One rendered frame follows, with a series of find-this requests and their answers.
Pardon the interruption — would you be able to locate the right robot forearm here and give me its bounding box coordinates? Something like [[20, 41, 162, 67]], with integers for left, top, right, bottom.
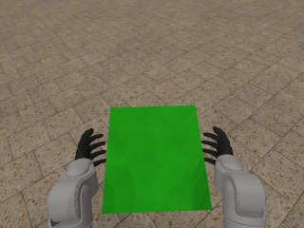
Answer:
[[213, 154, 267, 228]]

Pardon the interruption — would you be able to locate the robot left hand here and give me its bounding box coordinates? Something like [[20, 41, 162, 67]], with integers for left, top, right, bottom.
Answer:
[[75, 128, 106, 167]]

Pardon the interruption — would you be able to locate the carton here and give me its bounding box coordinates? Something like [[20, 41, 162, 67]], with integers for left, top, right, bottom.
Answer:
[[102, 105, 213, 214]]

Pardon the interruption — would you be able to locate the robot right hand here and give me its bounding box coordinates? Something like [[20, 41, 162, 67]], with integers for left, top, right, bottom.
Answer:
[[201, 126, 234, 165]]

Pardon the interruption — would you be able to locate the left robot forearm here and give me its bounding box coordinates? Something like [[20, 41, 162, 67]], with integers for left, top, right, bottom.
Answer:
[[47, 158, 99, 228]]

